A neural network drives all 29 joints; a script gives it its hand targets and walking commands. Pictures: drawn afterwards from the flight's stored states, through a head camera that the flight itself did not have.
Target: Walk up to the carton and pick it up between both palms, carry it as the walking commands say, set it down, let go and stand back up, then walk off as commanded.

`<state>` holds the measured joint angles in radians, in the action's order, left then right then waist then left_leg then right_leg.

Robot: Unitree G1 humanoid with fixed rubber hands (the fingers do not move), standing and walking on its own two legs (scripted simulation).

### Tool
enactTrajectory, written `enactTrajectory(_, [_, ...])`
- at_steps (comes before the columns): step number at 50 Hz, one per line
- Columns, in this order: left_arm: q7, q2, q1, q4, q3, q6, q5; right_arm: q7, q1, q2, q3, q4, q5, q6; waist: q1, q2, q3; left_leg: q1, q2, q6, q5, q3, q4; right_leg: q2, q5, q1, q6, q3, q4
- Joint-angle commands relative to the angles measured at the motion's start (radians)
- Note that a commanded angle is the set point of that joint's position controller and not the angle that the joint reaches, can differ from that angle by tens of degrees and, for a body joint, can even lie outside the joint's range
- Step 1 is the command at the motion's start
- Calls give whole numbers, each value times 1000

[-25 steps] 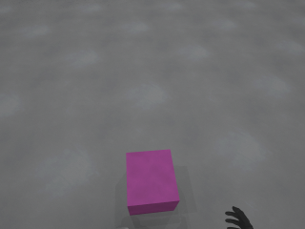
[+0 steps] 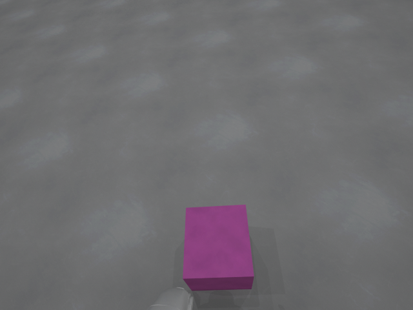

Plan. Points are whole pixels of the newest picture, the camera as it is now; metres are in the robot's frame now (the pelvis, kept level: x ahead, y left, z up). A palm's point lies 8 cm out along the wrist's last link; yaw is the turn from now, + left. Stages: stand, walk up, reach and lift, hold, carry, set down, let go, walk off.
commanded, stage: walk up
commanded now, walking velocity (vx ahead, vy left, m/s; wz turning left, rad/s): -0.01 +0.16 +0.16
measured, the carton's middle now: (218, 248) +0.44 +0.03 -0.66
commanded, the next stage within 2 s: stand in 1.86 s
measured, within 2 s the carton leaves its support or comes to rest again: neither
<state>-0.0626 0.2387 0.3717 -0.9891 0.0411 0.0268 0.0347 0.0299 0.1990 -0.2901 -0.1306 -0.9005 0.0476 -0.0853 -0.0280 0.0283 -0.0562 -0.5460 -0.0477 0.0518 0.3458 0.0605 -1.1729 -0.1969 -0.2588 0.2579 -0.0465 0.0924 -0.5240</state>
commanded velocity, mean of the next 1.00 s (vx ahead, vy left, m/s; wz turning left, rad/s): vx -0.03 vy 0.01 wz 0.05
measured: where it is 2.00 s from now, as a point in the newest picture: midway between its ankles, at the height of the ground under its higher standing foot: outside the picture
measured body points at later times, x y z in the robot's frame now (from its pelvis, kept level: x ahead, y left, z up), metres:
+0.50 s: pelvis +0.01 +0.08 +0.00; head +0.02 +0.11 +0.45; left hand +0.00 +0.33 -0.16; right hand +0.12 -0.15 -0.12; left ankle +0.01 +0.19 -0.74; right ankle -0.01 -0.07 -0.71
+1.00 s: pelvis +0.00 -0.02 +0.00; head +0.02 -0.05 +0.45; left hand +0.04 +0.23 -0.13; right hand +0.04 -0.27 -0.16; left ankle -0.03 +0.15 -0.71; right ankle +0.02 -0.10 -0.74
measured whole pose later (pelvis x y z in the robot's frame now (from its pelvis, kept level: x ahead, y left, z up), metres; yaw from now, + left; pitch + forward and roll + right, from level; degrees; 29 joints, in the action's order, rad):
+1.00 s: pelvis +0.00 -0.02 +0.00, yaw +2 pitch +0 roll +3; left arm -0.02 0.17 0.26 -0.98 0.01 0.00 0.02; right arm -0.01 0.25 -0.26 -0.06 -1.04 0.01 -0.06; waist 0.01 0.04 -0.01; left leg -0.28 0.01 0.01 0.37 0.04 -0.70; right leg -0.02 -0.21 0.21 0.04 0.03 -0.42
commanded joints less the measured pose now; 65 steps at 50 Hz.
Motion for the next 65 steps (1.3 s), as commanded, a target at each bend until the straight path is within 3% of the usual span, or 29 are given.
enactTrajectory(1, [9,147,-44,47,23,-30,1,8,20,5,11,37,-21,18,39,-257,46,3,19,34,-67,-40,87,-107,197,-41,93,-50,221])
enactTrajectory(5, [18,204,41,34,47,-33,13,2,-65,4,32,68,-33,12,-35,-329,39,40,51,60,8,-107,347,-169,309,-141,142,-83,215])
enactTrajectory(10, [26,262,6,58,69,-12,2,1,22,-21,34,40,-38,34,-9,-320,42,288,46,8,-78,-157,693,-175,367,-59,115,-64,146])
enactTrajectory(11, [31,245,-9,62,64,-7,-4,-8,84,-32,26,10,-35,46,19,-271,76,411,44,-15,-163,-138,794,-132,272,-20,78,-30,78])
enactTrajectory(12, [53,156,27,65,44,-6,-9,-17,103,-58,30,2,-30,68,21,-95,104,525,120,-8,-255,-43,883,-29,50,51,32,55,-54])
enactTrajectory(13, [58,41,38,86,9,2,-4,-21,120,-139,27,25,-17,98,44,204,128,596,401,-51,-420,279,934,62,-331,225,-6,51,-211])
enactTrajectory(14, [56,7,45,74,-2,21,-6,-31,57,-127,55,40,-29,111,16,183,69,429,428,-73,-473,271,929,59,-312,188,4,-55,-269])
enactTrajectory(15, [60,47,32,68,4,32,-30,-38,32,-103,54,11,-37,108,18,180,67,341,382,-133,-317,207,941,72,-259,101,15,-132,-287])
enactTrajectory(17, [74,86,-4,44,25,27,-28,-38,-55,-54,76,21,-36,102,-8,234,-7,276,241,-99,-60,82,1005,104,-135,97,43,-137,-316])
enactTrajectory(18, [76,104,33,19,31,22,-22,-41,-90,-42,79,29,-35,103,-27,206,0,329,216,-90,-124,51,1000,130,-94,113,48,-124,-339])
enactTrajectory(21, [65,68,35,-6,22,18,-15,-50,-40,10,97,15,-40,112,-17,131,16,373,250,-136,-266,23,958,125,-89,93,36,-120,-303])
enactTrajectory(26, [43,37,-36,-13,9,10,-24,-61,29,-30,81,-22,-30,108,29,121,25,430,283,-203,-313,71,905,160,-153,42,36,-91,-83])
enactTrajectory(29, [29,32,20,-45,8,-1,-30,-65,29,-46,70,-28,-29,106,11,71,27,417,302,-178,-416,97,859,142,59,-63,40,-92,135])
enactTrajectory(32, [33,124,-1,-32,47,1,-22,-79,86,-96,38,-20,-29,97,64,22,71,459,356,-175,-505,172,808,110,229,-16,36,-93,33])
enactTrajectory(33, [39,98,-31,-33,52,3,-29,-86,93,-103,32,-19,-31,93,69,-36,38,466,367,-195,-647,160,786,122,219,55,38,-76,-45])
enactTrajectory(35, [41,48,-28,-10,43,8,-31,-96,109,-104,29,-34,-28,89,66,96,81,485,448,-266,-887,185,756,164,-146,103,32,-58,-196])
enactTrajectory(36, [44,33,-50,6,40,18,-33,-99,109,-103,26,-38,-25,88,68,147,84,428,484,-294,-871,191,791,150,-251,104,34,-96,-304])
enactTrajectory(37, [42,11,-40,19,30,20,-35,-98,55,-103,24,-29,-19,88,37,125,98,375,450,-278,-769,152,809,123,-259,62,38,-150,-291])
enactTrajectory(39, [45,23,-20,13,28,14,-42,-88,-42,-74,38,-9,-13,76,-3,88,66,309,355,-192,-522,76,809,134,-145,15,43,-116,-119])
enactTrajectory(41, [43,42,9,-9,19,-13,-30,-66,-29,-49,46,-36,-24,59,-11,27,49,246,191,-80,-226,-44,707,141,135,-103,35,-94,184])
enactTrajectory(42, [44,130,8,12,30,-31,-3,-58,75,9,63,-63,-32,50,16,-191,72,186,86,-24,-25,-118,604,-42,124,-130,54,-322,302])
enactTrajectory(43, [45,157,-16,46,28,-41,-2,-55,131,42,75,-90,-24,35,27,-234,70,196,78,-16,115,-81,571,-145,-40,-42,90,-438,364])
enactTrajectory(45, [48,123,-130,56,20,-30,-5,-44,80,0,67,-79,-36,21,38,-246,-17,286,76,-45,80,-8,435,-76,-170,136,132,-399,382])
enactTrajectory(48, [35,68,-150,56,-7,-47,-18,-36,145,35,75,-143,-38,34,74,-159,9,226,73,-60,20,6,434,-1,45,-34,102,-269,343])
enactTrajectory(54, [25,56,-72,1,-21,-52,-27,-60,94,28,80,-164,-43,50,25,-157,29,289,46,-39,35,-35,644,-17,335,-192,140,-273,274])
enactTrajectory(58, [24,52,-96,-21,-16,-40,-37,-70,156,40,91,-201,-45,60,39,-123,26,439,71,-41,-196,-17,836,16,167,-124,134,-253,280])
enactTrajectory(61, [35,20,-95,-43,-15,-35,-32,-70,155,40,103,-222,-34,74,17,-90,-20,443,132,-56,-192,32,879,69,-7,-48,102,-241,305])
enactTrajectory(64, [36,0,-75,-70,-14,-39,-39,-65,141,55,110,-241,-37,89,8,47,-28,372,138,-54,-188,24,884,99,144,-131,96,-191,260])
enactTrajectory(65, [35,29,-87,-68,-2,-40,-35,-67,157,68,116,-239,-38,95,17,24,1,372,136,-58,-186,25,897,94,153,-157,98,-190,241])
